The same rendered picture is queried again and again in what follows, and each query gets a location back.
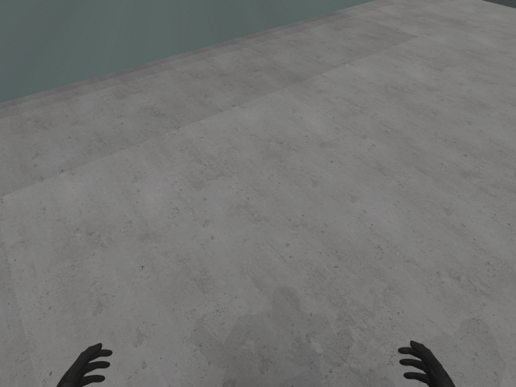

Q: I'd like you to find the right robot hand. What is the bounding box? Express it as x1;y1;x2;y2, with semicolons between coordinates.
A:
398;340;455;387

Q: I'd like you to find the left robot hand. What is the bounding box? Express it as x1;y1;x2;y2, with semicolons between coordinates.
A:
57;343;113;387

